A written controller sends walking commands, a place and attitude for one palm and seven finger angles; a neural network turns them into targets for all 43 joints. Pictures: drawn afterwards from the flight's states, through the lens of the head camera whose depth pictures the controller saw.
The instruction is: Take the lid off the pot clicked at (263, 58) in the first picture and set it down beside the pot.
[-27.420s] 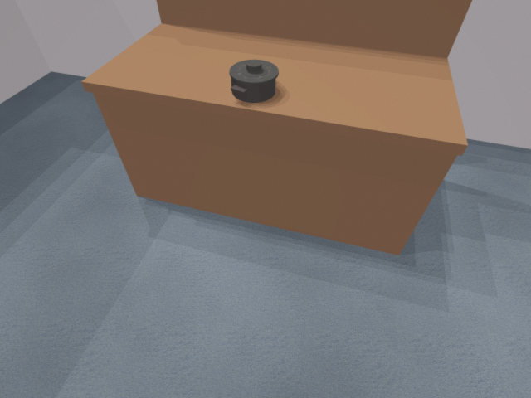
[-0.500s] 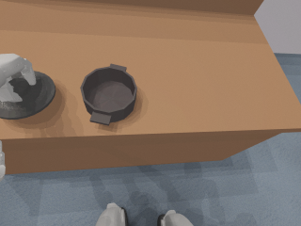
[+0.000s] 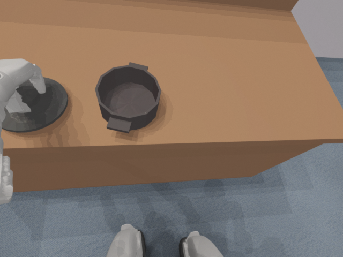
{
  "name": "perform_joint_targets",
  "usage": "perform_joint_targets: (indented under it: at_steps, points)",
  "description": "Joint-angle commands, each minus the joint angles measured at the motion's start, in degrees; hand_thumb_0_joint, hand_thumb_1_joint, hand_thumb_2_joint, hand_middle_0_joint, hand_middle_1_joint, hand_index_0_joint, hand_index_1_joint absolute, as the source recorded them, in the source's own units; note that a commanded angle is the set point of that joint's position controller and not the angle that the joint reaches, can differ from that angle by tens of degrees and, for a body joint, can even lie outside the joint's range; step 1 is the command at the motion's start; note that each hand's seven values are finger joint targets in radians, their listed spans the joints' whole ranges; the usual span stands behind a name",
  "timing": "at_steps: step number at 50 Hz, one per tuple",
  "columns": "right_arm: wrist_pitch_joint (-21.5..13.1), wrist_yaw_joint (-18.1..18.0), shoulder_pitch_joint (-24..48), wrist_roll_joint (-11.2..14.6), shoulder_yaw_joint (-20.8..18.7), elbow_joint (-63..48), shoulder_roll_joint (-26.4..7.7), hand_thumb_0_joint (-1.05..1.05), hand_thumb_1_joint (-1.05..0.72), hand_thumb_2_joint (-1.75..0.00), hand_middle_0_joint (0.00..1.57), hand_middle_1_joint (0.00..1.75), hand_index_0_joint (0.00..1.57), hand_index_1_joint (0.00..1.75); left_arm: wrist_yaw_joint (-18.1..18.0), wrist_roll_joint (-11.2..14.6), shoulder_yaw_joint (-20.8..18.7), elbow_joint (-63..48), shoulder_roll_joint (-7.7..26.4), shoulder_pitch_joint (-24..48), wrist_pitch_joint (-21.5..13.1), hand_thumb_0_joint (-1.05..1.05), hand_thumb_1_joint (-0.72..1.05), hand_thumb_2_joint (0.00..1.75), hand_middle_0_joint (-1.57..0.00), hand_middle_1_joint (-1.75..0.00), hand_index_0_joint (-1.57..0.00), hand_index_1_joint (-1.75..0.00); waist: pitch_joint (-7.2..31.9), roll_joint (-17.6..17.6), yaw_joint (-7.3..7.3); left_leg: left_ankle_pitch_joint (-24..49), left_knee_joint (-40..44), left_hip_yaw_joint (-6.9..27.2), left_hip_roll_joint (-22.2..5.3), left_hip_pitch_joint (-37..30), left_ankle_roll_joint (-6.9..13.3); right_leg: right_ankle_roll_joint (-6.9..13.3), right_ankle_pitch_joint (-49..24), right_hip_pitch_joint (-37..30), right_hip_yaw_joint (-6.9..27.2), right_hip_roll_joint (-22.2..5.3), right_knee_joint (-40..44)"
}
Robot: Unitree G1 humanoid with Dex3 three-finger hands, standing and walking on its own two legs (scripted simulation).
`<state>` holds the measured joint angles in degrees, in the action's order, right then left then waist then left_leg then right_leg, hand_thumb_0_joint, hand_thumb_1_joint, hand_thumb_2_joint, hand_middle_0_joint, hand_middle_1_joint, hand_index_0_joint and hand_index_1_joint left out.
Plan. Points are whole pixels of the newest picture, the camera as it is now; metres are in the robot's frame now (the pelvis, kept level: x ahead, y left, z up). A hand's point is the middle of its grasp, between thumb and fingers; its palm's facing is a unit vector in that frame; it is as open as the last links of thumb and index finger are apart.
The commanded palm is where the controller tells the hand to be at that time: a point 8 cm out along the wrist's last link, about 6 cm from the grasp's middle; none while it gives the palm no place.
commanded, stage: open the fingers wide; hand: left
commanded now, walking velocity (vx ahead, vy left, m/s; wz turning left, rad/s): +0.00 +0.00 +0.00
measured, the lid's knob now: (26, 96) +0.50 +0.32 -0.02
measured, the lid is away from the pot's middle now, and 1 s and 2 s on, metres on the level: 0.24 0.25 0.25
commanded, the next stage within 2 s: raise the empty hand in 1.12 s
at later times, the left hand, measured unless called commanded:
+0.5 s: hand (11, 108) +0.45 +0.33 +0.00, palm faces -0.48 -0.11 -0.87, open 8.3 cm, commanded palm +0.51 +0.30 +0.06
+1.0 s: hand (12, 105) +0.45 +0.32 +0.01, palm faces -0.46 -0.12 -0.88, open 10.7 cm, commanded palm +0.50 +0.30 +0.06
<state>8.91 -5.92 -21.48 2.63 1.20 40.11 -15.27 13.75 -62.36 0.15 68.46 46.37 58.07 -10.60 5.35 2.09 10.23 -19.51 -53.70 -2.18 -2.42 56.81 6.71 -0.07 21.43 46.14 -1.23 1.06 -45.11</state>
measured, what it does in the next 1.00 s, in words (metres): stands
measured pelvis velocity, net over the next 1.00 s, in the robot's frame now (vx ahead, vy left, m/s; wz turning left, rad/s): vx -0.02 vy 0.01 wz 0.02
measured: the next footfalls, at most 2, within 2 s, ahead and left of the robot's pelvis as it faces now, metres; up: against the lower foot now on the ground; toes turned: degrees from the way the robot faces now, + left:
none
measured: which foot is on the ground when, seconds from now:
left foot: down 0.00-1.00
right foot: down 0.00-1.00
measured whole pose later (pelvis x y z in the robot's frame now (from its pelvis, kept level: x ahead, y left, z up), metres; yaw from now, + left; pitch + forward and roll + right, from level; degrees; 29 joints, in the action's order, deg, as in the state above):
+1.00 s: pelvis -0.02 +0.01 -0.01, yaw +1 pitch +21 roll -8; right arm 8.3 -4.4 -21.7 3.1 0.9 39.6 -15.1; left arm 12.3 -61.5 2.6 67.9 42.2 58.0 -6.8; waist 6.1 2.7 9.1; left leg -18.5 -54.7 -1.7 -1.0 57.5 7.8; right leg 1.2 21.8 46.7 0.0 1.1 -46.9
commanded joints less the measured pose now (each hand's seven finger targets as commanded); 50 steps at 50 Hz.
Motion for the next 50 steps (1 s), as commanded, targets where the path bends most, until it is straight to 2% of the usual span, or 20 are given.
perform_joint_targets:
  at_steps: [1,2,4,5,7,8,10,12,16,18,22,23,25,29,32,35,37,46,49,50]
  points:
    - [0.21,0.0,-10.05,-0.42,-4.52,-3.41,-12.37,0.0,-0.9,-0.9,0.2,0.3,0.2,0.3,-2.91,1.39,-10.91,-11.56,21.51,14.03,0.03,0.0,0.53,0.97,-0.84,-1.12,-0.85,-1.07,31.03,15.07,-4.98,24.9,6.29,10.74,-0.65,-47.33,-4.73,3.6,-4.34,9.87,-4.63,4.23,3.84]
    - [0.86,0.45,-9.1,-0.68,-4.47,-3.96,-12.72,0.0,-0.9,-0.9,0.2,0.3,0.2,0.3,-3.12,1.54,-9.08,-13.26,19.43,13.79,0.05,0.0,0.52,0.96,-0.82,-1.11,-0.84,-1.07,32.91,14.96,-3.58,27.37,6.41,10.55,-0.8,-48.53,-5.69,3.53,-5.26,9.95,-4.53,4.56,3.89]
    - [1.54,1.08,-8.48,-0.47,-4.74,-2.71,-12.8,0.0,-0.9,-0.9,0.2,0.3,0.2,0.3,-3.28,1.94,-3.84,-13.93,13.33,20.32,0.86,0.0,0.5,0.93,-0.8,-1.1,-0.81,-1.07,27.91,11.55,-1.13,23.2,6.26,10.77,-1.25,-45.48,-4.46,2.88,-4.57,12.44,-4.43,4.4,4.36]
    - [1.77,0.91,-9.08,-0.48,-4.94,-2.34,-13.36,0.0,-0.9,-0.9,0.2,0.3,0.2,0.3,-4.05,1.15,-5.96,-15.92,17.62,23.1,0.94,0.0,0.49,0.92,-0.78,-1.1,-0.8,-1.06,28.82,12.26,-1.3,20.43,6.95,10.7,-1.3,-45.91,-4.3,2.77,-3.69,11.7,-4.06,4.44,4.52]
    - [1.47,0.61,-9.01,-0.08,-4.5,-2.81,-13.41,0.0,-0.9,-0.9,0.2,0.3,0.2,0.3,-4.96,0.35,-6.84,-13.8,19.72,22.34,1.58,0.0,0.46,0.9,-0.76,-1.09,-0.77,-1.06,27.74,11.83,-1.51,15.24,7.96,11.43,-0.99,-44.38,-4.32,3.02,-2.21,11.81,-4.18,4.27,4.18]
    - [1.09,0.78,-8.61,0.16,-4.48,-2.71,-13.31,0.0,-0.9,-0.9,0.2,0.3,0.2,0.3,-5.01,0.68,-4.14,-11.18,16.21,22.13,2.4,0.0,0.45,0.89,-0.74,-1.09,-0.75,-1.05,25.15,11.54,-0.83,11.99,8.3,11.34,-0.74,-43.01,-4.16,3.09,-1.12,13.0,-4.15,4.2,4.34]
    - [0.67,0.63,-9.03,-0.06,-4.85,-2.28,-13.36,0.0,-0.9,-0.9,0.2,0.3,0.2,0.3,-4.86,0.88,-3.39,-15.74,15.04,25.13,1.98,0.0,0.42,0.87,-0.72,-1.08,-0.73,-1.05,28.15,14.72,-1.04,14.19,8.96,12.73,-1.39,-47.61,-4.7,3.07,-1.18,14.18,-3.9,4.03,4.32]
    - [0.29,0.74,-8.55,0.21,-4.61,-2.29,-13.19,0.0,-0.9,-0.9,0.2,0.3,0.2,0.3,-4.57,1.31,-2.09,-11.5,12.81,22.65,2.74,0.0,0.4,0.85,-0.69,-1.07,-0.7,-1.04,24.95,12.44,-0.7,11.93,8.89,13.19,-1.29,-45.9,-4.73,3.11,-0.47,15.36,-4.15,4.02,4.16]
    - [-0.37,0.22,-9.08,0.15,-4.88,-2.01,-13.38,0.0,-0.9,-0.9,0.2,0.3,0.2,0.3,-3.95,1.56,-2.14,-14.95,13.11,25.72,2.16,0.0,0.35,0.81,-0.64,-1.04,-0.65,-1.02,27.85,13.24,-0.75,12.3,8.89,14.55,-1.61,-48.17,-4.74,2.94,-0.92,15.72,-3.68,3.78,3.85]
    - [-0.59,0.22,-8.65,0.28,-4.7,-2.09,-13.46,0.0,-0.9,-0.9,0.2,0.3,0.2,0.3,-3.77,1.85,-0.56,-13.22,11.17,25.58,2.41,0.0,0.32,0.79,-0.62,-1.03,-0.62,-1.01,25.47,11.02,-0.22,9.05,9.06,14.45,-1.44,-45.77,-4.53,2.89,-0.16,16.4,-3.76,3.76,3.69]
    - [-1.01,0.15,-8.7,0.25,-4.82,-2.06,-13.54,0.0,-0.9,-0.9,0.2,0.3,0.2,0.3,-3.99,1.92,-0.13,-14.53,10.59,27.22,2.38,0.0,0.27,0.75,-0.56,-1.01,-0.57,-0.99,26.36,13.53,-0.59,9.31,9.16,15.89,-1.87,-47.91,-5.4,2.95,-0.06,18.31,-3.41,3.54,2.8]
    - [-1.24,0.33,-8.67,0.28,-4.72,-2.08,-13.42,0.0,-0.9,-0.9,0.2,0.3,0.2,0.3,-3.96,2.15,1.82,-12.82,8.03,26.82,2.89,0.0,0.26,0.74,-0.55,-1.01,-0.56,-0.99,24.72,12.66,0.0,7.88,9.36,15.96,-1.77,-46.81,-5.39,2.95,0.52,18.8,-3.58,3.57,2.65]
    - [-1.51,0.02,-9.37,0.09,-4.71,-2.12,-13.7,0.0,-0.9,-0.9,0.2,0.3,0.2,0.3,-4.09,2.18,-1.31,-14.63,11.88,27.57,2.43,0.0,0.23,0.72,-0.53,-1.0,-0.53,-0.98,27.78,11.92,-0.6,10.63,8.89,15.79,-1.79,-47.65,-5.09,2.86,-0.43,17.11,-3.32,3.7,2.62]
    - [-1.68,0.28,-8.98,0.32,-4.77,-1.9,-13.53,0.0,-0.9,-0.9,0.2,0.3,0.2,0.3,-4.01,2.28,2.17,-13.72,6.97,28.32,3.37,0.0,0.18,0.69,-0.48,-0.97,-0.48,-0.96,25.29,12.08,-0.11,9.63,9.21,16.68,-2.23,-47.39,-5.54,2.83,0.05,19.4,-3.52,3.42,2.17]
    - [-1.58,0.11,-9.52,0.12,-4.64,-2.29,-13.49,0.0,-0.9,-0.9,0.2,0.3,0.2,0.3,-4.3,1.81,-1.53,-13.44,11.99,27.35,3.63,0.0,0.14,0.67,-0.44,-0.95,-0.44,-0.94,28.53,11.37,-0.67,10.68,8.37,15.35,-1.39,-47.0,-5.21,2.98,-0.61,16.6,-3.28,3.82,2.65]
    - [-1.42,0.3,-9.96,-0.12,-4.93,-1.94,-13.33,0.0,-0.9,-0.9,0.2,0.3,0.2,0.3,-4.16,1.62,0.61,-14.45,8.82,28.13,3.85,0.0,0.09,0.65,-0.4,-0.93,-0.41,-0.93,29.67,13.24,-0.53,15.85,8.05,15.91,-1.86,-49.59,-5.91,2.93,-1.49,17.64,-3.48,3.9,2.53]
    - [-1.17,0.78,-9.48,0.01,-4.88,-1.89,-13.23,0.0,-0.9,-0.9,0.2,0.3,0.2,0.3,-4.08,1.54,1.27,-12.28,7.8,27.18,4.6,0.0,0.06,0.64,-0.38,-0.92,-0.38,-0.91,26.85,12.77,-0.4,13.73,8.15,15.96,-1.75,-48.17,-6.11,3.01,-0.66,18.64,-3.61,3.98,2.61]
    - [-0.97,0.61,-9.41,0.08,-4.61,-2.44,-13.09,0.0,-0.9,-0.9,0.2,0.3,0.2,0.3,-3.51,1.19,-1.54,-11.94,11.83,26.4,3.85,0.0,0.0,0.62,-0.34,-0.88,-0.34,-0.88,27.73,11.55,-0.92,12.75,7.75,14.18,-1.0,-46.1,-4.92,3.21,-0.85,15.75,-3.4,4.13,3.19]
    - [-1.11,0.66,-9.11,0.22,-4.27,-2.39,-13.11,0.0,-0.9,-0.9,0.2,0.3,0.2,0.3,-3.21,1.81,0.09,-11.16,9.75,25.8,3.62,0.0,0.0,0.61,-0.34,-0.88,-0.34,-0.88,24.95,9.8,-0.39,10.35,8.27,13.64,-0.98,-43.62,-4.34,3.21,-0.22,15.74,-3.69,4.12,3.33]
    - [-0.91,0.47,-9.43,0.11,-4.47,-2.51,-13.41,0.0,-0.9,-0.9,0.2,0.3,0.2,0.3,-3.41,1.41,-1.22,-11.78,11.73,25.93,3.34,0.0,0.0,0.61,-0.34,-0.88,-0.34,-0.88,26.26,10.35,-0.58,10.21,8.39,13.99,-1.07,-44.64,-4.56,3.14,0.09,15.85,-3.33,4.27,3.24]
